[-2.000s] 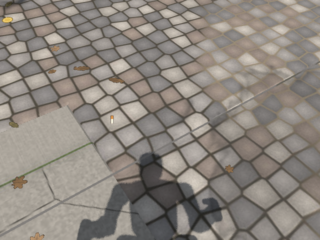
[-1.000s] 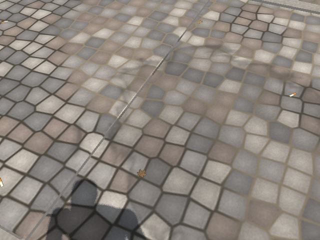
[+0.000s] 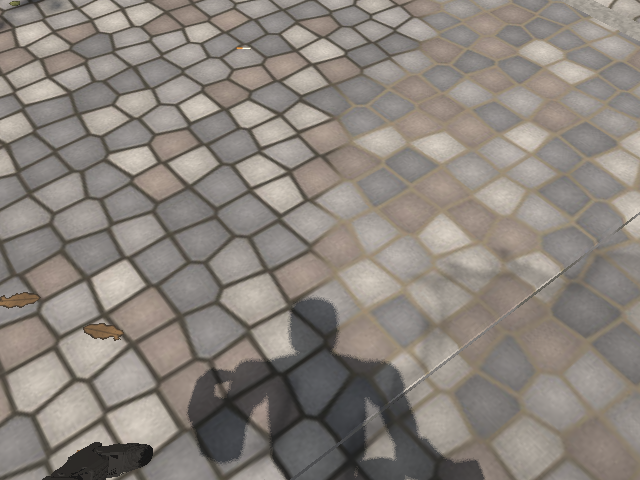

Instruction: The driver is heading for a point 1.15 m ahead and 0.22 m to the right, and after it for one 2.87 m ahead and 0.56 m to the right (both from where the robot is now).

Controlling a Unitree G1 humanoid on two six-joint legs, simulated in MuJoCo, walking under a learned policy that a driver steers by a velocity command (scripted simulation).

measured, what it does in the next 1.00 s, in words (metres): walks ahead, turning right: left foot 0.03 m higher, then right foot 0.03 m lower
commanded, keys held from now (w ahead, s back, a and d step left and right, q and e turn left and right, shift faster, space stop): w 0.34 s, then w+e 0.66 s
